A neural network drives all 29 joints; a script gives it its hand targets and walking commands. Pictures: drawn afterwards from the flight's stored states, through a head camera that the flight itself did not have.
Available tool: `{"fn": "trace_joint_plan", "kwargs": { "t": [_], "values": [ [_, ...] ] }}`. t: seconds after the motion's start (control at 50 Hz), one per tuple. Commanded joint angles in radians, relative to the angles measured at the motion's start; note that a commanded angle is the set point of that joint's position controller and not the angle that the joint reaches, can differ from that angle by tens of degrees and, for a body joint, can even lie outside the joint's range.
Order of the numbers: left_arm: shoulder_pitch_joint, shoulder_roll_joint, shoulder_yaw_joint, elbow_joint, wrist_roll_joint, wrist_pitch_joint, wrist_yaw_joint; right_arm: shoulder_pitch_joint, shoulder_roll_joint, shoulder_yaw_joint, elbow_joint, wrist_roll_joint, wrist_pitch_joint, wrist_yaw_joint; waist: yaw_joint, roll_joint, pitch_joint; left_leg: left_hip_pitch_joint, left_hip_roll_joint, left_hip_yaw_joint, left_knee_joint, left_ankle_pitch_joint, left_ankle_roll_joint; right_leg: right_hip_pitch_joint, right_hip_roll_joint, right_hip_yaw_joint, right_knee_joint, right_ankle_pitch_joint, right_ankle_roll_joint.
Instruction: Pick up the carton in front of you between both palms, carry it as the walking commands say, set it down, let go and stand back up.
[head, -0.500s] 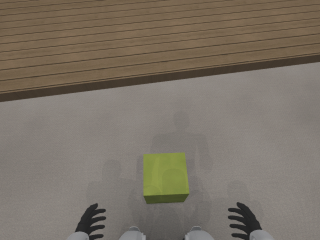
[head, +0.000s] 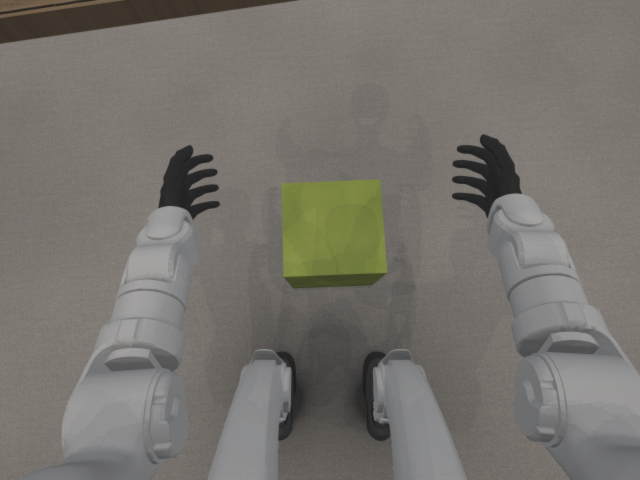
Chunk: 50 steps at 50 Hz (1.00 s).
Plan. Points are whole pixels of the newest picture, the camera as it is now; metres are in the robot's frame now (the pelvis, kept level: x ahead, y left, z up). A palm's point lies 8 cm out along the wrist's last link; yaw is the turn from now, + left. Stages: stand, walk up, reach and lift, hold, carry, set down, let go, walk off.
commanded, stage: reach and lift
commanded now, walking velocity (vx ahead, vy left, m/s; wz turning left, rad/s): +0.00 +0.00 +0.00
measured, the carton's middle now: (331, 239) +0.49 +0.00 -0.53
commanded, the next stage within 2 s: none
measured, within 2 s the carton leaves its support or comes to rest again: leaves its support in 1.90 s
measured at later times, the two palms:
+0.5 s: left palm (213, 193) +0.50 +0.19 -0.21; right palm (455, 184) +0.51 -0.19 -0.21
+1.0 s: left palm (244, 232) +0.49 +0.19 -0.43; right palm (419, 225) +0.50 -0.19 -0.43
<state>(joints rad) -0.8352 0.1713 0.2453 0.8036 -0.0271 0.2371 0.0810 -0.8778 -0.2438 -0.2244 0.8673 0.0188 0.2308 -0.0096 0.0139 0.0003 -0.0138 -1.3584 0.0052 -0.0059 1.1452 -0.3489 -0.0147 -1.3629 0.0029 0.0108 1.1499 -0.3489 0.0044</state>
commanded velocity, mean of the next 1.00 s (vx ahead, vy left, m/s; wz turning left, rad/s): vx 0.00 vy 0.00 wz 0.00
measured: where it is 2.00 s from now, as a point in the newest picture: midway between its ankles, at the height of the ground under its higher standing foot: (329, 411)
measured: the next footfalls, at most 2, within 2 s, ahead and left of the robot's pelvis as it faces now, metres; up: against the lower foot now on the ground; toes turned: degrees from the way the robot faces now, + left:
none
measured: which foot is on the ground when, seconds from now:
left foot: down 0.00-1.00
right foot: down 0.00-1.00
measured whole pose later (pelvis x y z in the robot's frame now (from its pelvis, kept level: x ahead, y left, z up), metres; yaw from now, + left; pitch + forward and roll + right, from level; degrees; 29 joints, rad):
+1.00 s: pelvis -0.04 +0.00 -0.26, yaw +1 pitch +41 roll +1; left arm -1.36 0.31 0.13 1.09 -0.20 0.06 0.13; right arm -1.40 -0.39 -0.09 1.15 0.20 0.05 -0.09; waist 0.01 0.01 0.24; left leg -2.27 -0.05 -0.02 2.07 -0.52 -0.04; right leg -2.28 0.04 0.04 2.08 -0.52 0.04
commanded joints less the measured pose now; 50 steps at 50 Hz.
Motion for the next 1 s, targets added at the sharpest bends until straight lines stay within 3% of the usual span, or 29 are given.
{"fn": "trace_joint_plan", "kwargs": {
  "t": [0.0, 0.08, 0.16, 0.24, 0.3, 0.46, 0.58, 0.66, 0.74, 0.84, 0.98],
  "values": [
    [-0.319, 0.126, 0.026, -0.054, -0.009, -0.058, 0.01, -0.338, -0.139, -0.024, -0.048, 0.007, -0.057, -0.009, 0.004, -0.021, -0.814, 0.321, -0.063, 0.051, -0.111, 0.064, -0.03, 0.37, 0.054, -0.033, -0.122, 0.074, 0.023],
    [-0.413, 0.144, 0.042, -0.019, -0.01, -0.097, 0.008, -0.445, -0.161, -0.037, -0.007, 0.005, -0.095, -0.006, 0.006, -0.027, -0.927, 0.304, -0.066, 0.048, -0.103, 0.125, -0.029, 0.373, 0.055, -0.029, -0.108, 0.142, 0.021],
    [-0.407, 0.142, 0.058, -0.026, 0.01, -0.129, -0.005, -0.438, -0.161, -0.057, -0.01, -0.016, -0.125, 0.001, 0.001, -0.031, -1.073, 0.336, -0.073, 0.048, -0.103, 0.274, -0.029, 0.432, 0.059, -0.025, -0.101, 0.313, 0.02],
    [-0.364, 0.11, 0.096, -0.025, 0.048, -0.171, -0.03, -0.394, -0.117, -0.095, -0.007, -0.054, -0.164, 0.016, -0.001, -0.034, -1.034, 0.234, -0.072, 0.033, -0.078, 0.386, -0.03, 0.364, 0.055, -0.004, -0.071, 0.449, 0.021],
    [-0.343, 0.082, 0.118, -0.008, 0.074, -0.192, -0.038, -0.371, -0.082, -0.119, 0.004, -0.077, -0.185, 0.022, 0.0, -0.031, -0.978, 0.124, -0.067, 0.025, -0.027, 0.407, -0.034, 0.256, 0.049, 0.004, -0.02, 0.471, 0.026],
    [-0.315, 0.078, 0.107, 0.031, 0.068, -0.216, -0.022, -0.321, -0.083, -0.113, 0.028, -0.071, -0.207, -0.002, 0.0, -0.017, -0.968, -0.122, -0.068, 0.03, 0.227, 0.359, -0.047, -0.02, 0.055, 0.004, 0.229, 0.408, 0.035],
    [-0.385, 0.155, 0.008, -0.04, -0.049, -0.223, 0.02, -0.406, -0.17, -0.011, -0.052, 0.046, -0.216, -0.041, -0.006, -0.019, -1.183, -0.113, -0.074, 0.041, 0.445, 0.387, -0.051, -0.064, 0.059, -0.02, 0.443, 0.411, 0.043],
    [-0.466, 0.192, -0.049, -0.063, -0.118, -0.203, 0.038, -0.487, -0.205, 0.046, -0.072, 0.113, -0.198, -0.056, -0.007, -0.028, -1.218, -0.14, -0.071, 0.057, 0.549, 0.283, -0.051, -0.105, 0.054, -0.042, 0.547, 0.299, 0.045],
    [-0.573, 0.218, -0.077, -0.033, -0.155, -0.18, 0.054, -0.591, -0.238, 0.076, -0.038, 0.15, -0.179, -0.07, -0.008, -0.028, -1.155, -0.191, -0.058, 0.066, 0.62, 0.124, -0.048, -0.169, 0.04, -0.052, 0.619, 0.133, 0.043],
    [-0.68, 0.243, -0.089, 0.094, -0.171, -0.17, 0.062, -0.694, -0.262, 0.1, 0.089, 0.175, -0.17, -0.083, -0.008, -0.02, -0.997, -0.271, -0.039, 0.061, 0.689, -0.03, -0.042, -0.275, 0.019, -0.048, 0.686, -0.03, 0.035],
    [-0.77, 0.265, -0.111, 0.241, -0.184, -0.211, 0.051, -0.779, -0.274, 0.131, 0.233, 0.19, -0.208, -0.08, -0.009, -0.014, -0.843, -0.349, -0.025, 0.044, 0.795, -0.024, -0.041, -0.355, 0.006, -0.02, 0.785, -0.027, 0.028]
  ]
}}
